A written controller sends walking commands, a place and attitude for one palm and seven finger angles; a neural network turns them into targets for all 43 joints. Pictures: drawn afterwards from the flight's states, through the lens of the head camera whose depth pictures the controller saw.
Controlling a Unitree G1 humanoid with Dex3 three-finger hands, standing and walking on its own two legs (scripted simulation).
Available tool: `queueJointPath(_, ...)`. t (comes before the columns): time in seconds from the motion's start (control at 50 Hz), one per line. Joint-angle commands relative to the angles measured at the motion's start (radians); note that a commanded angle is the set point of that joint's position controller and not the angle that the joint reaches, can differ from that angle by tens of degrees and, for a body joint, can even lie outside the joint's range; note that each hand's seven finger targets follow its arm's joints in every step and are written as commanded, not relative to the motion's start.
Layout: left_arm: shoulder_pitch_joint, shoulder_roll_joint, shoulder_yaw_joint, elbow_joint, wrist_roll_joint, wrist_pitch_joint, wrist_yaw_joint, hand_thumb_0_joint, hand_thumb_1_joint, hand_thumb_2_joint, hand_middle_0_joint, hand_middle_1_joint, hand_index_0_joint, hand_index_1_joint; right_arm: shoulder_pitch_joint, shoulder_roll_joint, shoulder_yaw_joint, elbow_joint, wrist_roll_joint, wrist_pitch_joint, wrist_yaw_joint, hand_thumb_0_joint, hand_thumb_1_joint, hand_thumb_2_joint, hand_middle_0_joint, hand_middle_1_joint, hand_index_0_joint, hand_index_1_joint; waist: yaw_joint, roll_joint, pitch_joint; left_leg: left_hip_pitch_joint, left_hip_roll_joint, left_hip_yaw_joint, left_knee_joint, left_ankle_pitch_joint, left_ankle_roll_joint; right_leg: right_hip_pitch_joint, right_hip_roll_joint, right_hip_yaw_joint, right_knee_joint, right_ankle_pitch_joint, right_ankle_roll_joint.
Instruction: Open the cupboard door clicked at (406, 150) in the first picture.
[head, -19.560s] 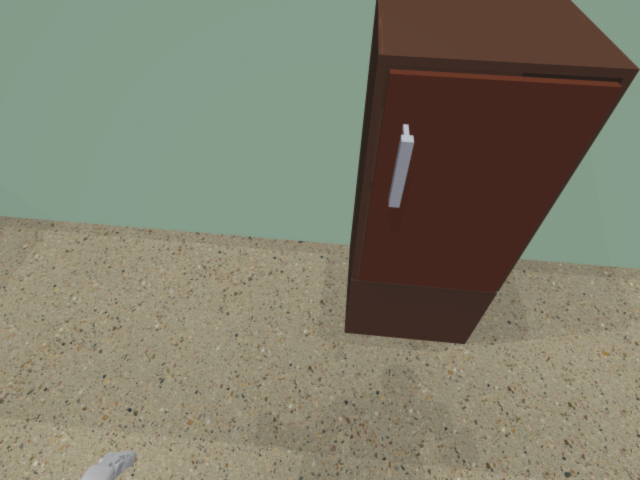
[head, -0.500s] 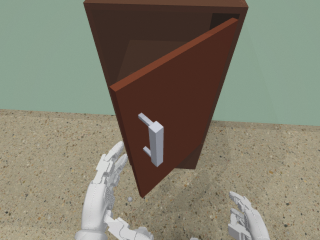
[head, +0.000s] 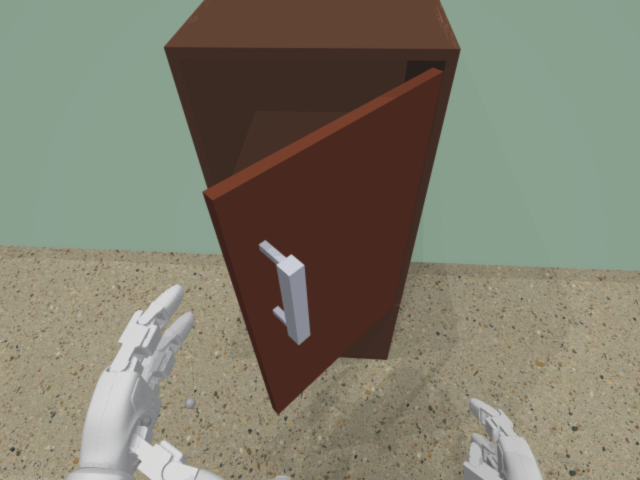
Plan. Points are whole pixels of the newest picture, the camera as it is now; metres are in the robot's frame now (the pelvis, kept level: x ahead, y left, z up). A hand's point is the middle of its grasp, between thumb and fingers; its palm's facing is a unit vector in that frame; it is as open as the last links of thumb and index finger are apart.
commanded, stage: draw the hand back to the body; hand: left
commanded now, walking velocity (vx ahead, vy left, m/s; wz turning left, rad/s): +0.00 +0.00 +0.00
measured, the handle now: (284, 294) +0.33 +0.07 +0.07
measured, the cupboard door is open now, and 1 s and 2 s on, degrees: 48 48 48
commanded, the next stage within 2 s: step back with the hand held close in 1.28 s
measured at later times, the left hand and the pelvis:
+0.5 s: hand (84, 374) +0.19 +0.23 +0.14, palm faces +0.23 -0.92 -0.32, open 13.9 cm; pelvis +0.01 +0.03 +0.04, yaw +0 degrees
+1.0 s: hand out of the picture +0.21 +0.31 +0.23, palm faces +0.45 -0.81 -0.38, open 8.1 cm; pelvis +0.02 +0.05 +0.06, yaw -1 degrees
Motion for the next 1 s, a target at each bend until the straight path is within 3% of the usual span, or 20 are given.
queueJointPath(0.0,-0.018,0.095,0.072,-0.211,-0.042,-0.039,-0.07,0.0,-0.5,0.3,-0.15,-0.3,-0.15,-0.3,-0.109,-0.111,-0.047,-0.173,0.004,-0.086,-0.024,0.0,-0.9,-0.9,0.2,0.3,0.2,0.3,-0.023,-0.088,-0.021,0.101,0.0,-0.052,-0.136,0.147,0.0,0.086,-0.068,0.167,-0.275,0.268,0.089)
queueJointPath(0.08,-0.048,0.15,0.144,-0.246,-0.069,-0.045,-0.091,0.0,-0.5,0.3,-0.15,-0.3,-0.15,-0.3,-0.111,-0.11,-0.045,-0.161,0.009,-0.107,-0.027,0.0,-0.9,-0.9,0.2,0.3,0.2,0.3,-0.007,-0.028,-0.036,0.151,0.0,-0.055,-0.17,0.171,-0.002,0.107,-0.06,0.145,-0.281,0.27,0.077)
queueJointPath(0.12,-0.026,0.174,0.196,-0.239,-0.085,-0.04,-0.089,0.0,-0.43,0.33,-0.153,-0.3,-0.153,-0.3,-0.117,-0.11,-0.047,-0.154,0.012,-0.113,-0.028,0.0,-0.9,-0.9,0.2,0.3,0.2,0.3,0.009,-0.047,-0.047,0.161,0.001,-0.058,-0.18,0.187,-0.003,0.137,-0.059,0.147,-0.29,0.287,0.079)
queueJointPath(0.14,-0.025,0.158,0.193,-0.231,-0.094,-0.035,-0.093,0.0,-0.395,0.345,-0.154,-0.3,-0.154,-0.3,-0.122,-0.108,-0.045,-0.154,0.015,-0.116,-0.028,0.0,-0.9,-0.9,0.2,0.3,0.2,0.3,0.009,-0.047,-0.029,0.169,0.0,-0.055,-0.192,0.181,-0.003,0.132,-0.057,0.138,-0.299,0.273,0.076)
queueJointPath(0.18,-0.044,0.169,0.219,-0.23,-0.11,-0.02,-0.099,0.0,-0.325,0.375,-0.156,-0.3,-0.156,-0.3,-0.128,-0.112,-0.045,-0.147,0.019,-0.123,-0.03,0.0,-0.9,-0.9,0.2,0.3,0.2,0.3,0.014,-0.026,-0.019,0.186,0.001,-0.054,-0.206,0.181,-0.004,0.135,-0.054,0.132,-0.311,0.264,0.074)
queueJointPath(0.2,-0.055,0.306,0.229,-0.303,0.039,0.03,0.019,0.0,-0.29,0.39,-0.158,-0.3,-0.158,-0.3,-0.131,-0.105,-0.056,-0.147,0.005,-0.101,-0.06,0.0,-0.9,-0.9,0.2,0.3,0.2,0.3,0.05,-0.006,-0.006,0.222,0.021,-0.044,-0.239,0.201,-0.007,0.14,-0.092,0.201,-0.396,0.258,0.05)
queueJointPath(0.22,-0.035,0.25,0.21,-0.303,0.051,0.063,0.075,0.0,-0.255,0.405,-0.159,-0.3,-0.159,-0.3,-0.125,-0.092,-0.046,-0.139,-0.002,-0.097,-0.067,0.0,-0.9,-0.9,0.2,0.3,0.2,0.3,0.029,-0.022,0.024,0.247,0.014,-0.044,-0.252,0.204,-0.005,0.149,-0.099,0.198,-0.436,0.228,0.049)
queueJointPath(0.26,0.026,0.173,0.153,-0.275,0.073,0.105,0.109,0.0,-0.185,0.435,-0.161,-0.3,-0.161,-0.3,-0.118,-0.088,-0.044,-0.127,-0.003,-0.086,-0.072,0.0,-0.9,-0.9,0.2,0.3,0.2,0.3,0.021,-0.04,0.04,0.297,0.02,-0.038,-0.271,0.227,0.001,0.162,-0.098,0.164,-0.439,0.273,0.059)
queueJointPath(0.3,0.019,0.184,0.157,-0.282,0.094,0.124,0.133,0.0,-0.115,0.465,-0.164,-0.3,-0.164,-0.3,-0.132,-0.095,-0.039,-0.114,-0.005,-0.077,-0.073,0.0,-0.9,-0.9,0.2,0.3,0.2,0.3,0.025,-0.025,0.039,0.352,0.025,-0.048,-0.321,0.257,0.005,0.185,-0.081,0.12,-0.43,0.307,0.053)
queueJointPath(0.32,0.013,0.197,0.168,-0.271,0.102,0.13,0.146,0.0,-0.08,0.48,-0.165,-0.3,-0.165,-0.3,-0.142,-0.098,-0.039,-0.105,-0.008,-0.079,-0.075,0.0,-0.9,-0.9,0.2,0.3,0.2,0.3,0.028,-0.055,0.032,0.366,0.027,-0.053,-0.342,0.268,0.008,0.207,-0.075,0.109,-0.434,0.316,0.052)
queueJointPath(0.4,-0.078,0.252,0.225,-0.292,0.118,0.139,0.181,0.0,0.06,0.54,-0.17,-0.3,-0.17,-0.3,-0.157,-0.103,-0.031,-0.081,-0.014,-0.084,-0.087,0.0,-0.9,-0.9,0.2,0.3,0.2,0.3,0.027,-0.059,0.043,0.434,0.03,-0.059,-0.415,0.263,0.009,0.252,-0.071,0.098,-0.475,0.294,0.047)
queueJointPath(0.42,-0.094,0.278,0.251,-0.292,0.121,0.142,0.189,0.0,0.095,0.555,-0.171,-0.3,-0.171,-0.3,-0.169,-0.107,-0.029,-0.07,-0.015,-0.089,-0.089,0.0,-0.9,-0.9,0.2,0.3,0.2,0.3,0.034,-0.034,0.046,0.446,0.03,-0.061,-0.429,0.277,0.009,0.274,-0.072,0.098,-0.482,0.307,0.043)
queueJointPath(0.52,-0.14,0.272,0.261,-0.336,0.13,0.144,0.2,0.0,0.27,0.63,-0.178,-0.3,-0.178,-0.3,-0.177,-0.107,-0.018,-0.036,-0.016,-0.117,-0.079,0.0,-0.9,-0.9,0.2,0.3,0.2,0.3,0.039,0.053,0.033,0.541,0.05,-0.1,-0.513,0.371,-0.013,0.333,-0.063,0.079,-0.495,0.339,0.039)
queueJointPath(0.64,-0.088,0.268,0.319,-0.276,0.119,0.157,0.19,0.0,0.48,0.72,-0.185,-0.3,-0.185,-0.3,-0.188,-0.115,-0.029,0.001,-0.023,-0.124,-0.053,0.0,-0.9,-0.9,0.2,0.3,0.2,0.3,0.048,-0.024,0.07,0.594,0.075,-0.111,-0.572,0.57,-0.05,0.409,-0.055,0.065,-0.532,0.419,0.042)
queueJointPath(0.72,-0.149,0.314,0.4,-0.257,0.115,0.152,0.188,0.0,0.62,0.78,-0.19,-0.3,-0.19,-0.3,-0.204,-0.124,-0.035,0.018,-0.027,-0.112,-0.045,0.0,-0.9,-0.9,0.2,0.3,0.2,0.3,0.057,-0.015,0.097,0.602,0.082,-0.119,-0.62,0.536,-0.063,0.445,-0.049,0.065,-0.564,0.402,0.038)
queueJointPath(0.82,-0.204,0.357,0.47,-0.3,0.108,0.139,0.19,0.0,0.795,0.855,-0.196,-0.3,-0.196,-0.3,-0.211,-0.126,-0.04,0.032,-0.031,-0.113,-0.04,0.0,-0.9,-0.9,0.2,0.3,0.2,0.3,0.062,0.049,0.053,0.647,0.084,-0.116,-0.645,0.569,-0.071,0.494,-0.05,0.071,-0.59,0.428,0.037)
queueJointPath(0.88,-0.235,0.368,0.497,-0.294,0.104,0.135,0.192,0.0,0.9,0.9,-0.2,-0.3,-0.2,-0.3,-0.214,-0.125,-0.045,0.045,-0.028,-0.116,-0.039,0.0,-0.9,-0.9,0.2,0.3,0.2,0.3,0.056,0.038,0.074,0.644,0.084,-0.115,-0.659,0.532,-0.07,0.493,-0.047,0.073,-0.605,0.418,0.038)
queueJointPath(0.94,-0.198,0.292,0.428,-0.242,0.105,0.141,0.18,0.0,0.9,0.9,-0.2,-0.3,-0.2,-0.3,-0.211,-0.132,-0.05,0.053,-0.029,-0.117,-0.03,0.0,-0.9,-0.9,0.2,0.3,0.2,0.3,0.048,0.041,0.107,0.656,0.087,-0.118,-0.668,0.551,-0.071,0.481,-0.049,0.071,-0.618,0.417,0.042)
queueJointPath(0.98,-0.202,0.294,0.425,-0.238,0.108,0.14,0.177,0.0,0.9,0.9,-0.2,-0.3,-0.2,-0.3,-0.213,-0.139,-0.056,0.055,-0.03,-0.114,-0.024,0.0,-0.9,-0.9,0.2,0.3,0.2,0.3,0.048,0.022,0.106,0.656,0.087,-0.116,-0.674,0.53,-0.068,0.484,-0.046,0.073,-0.623,0.413,0.042)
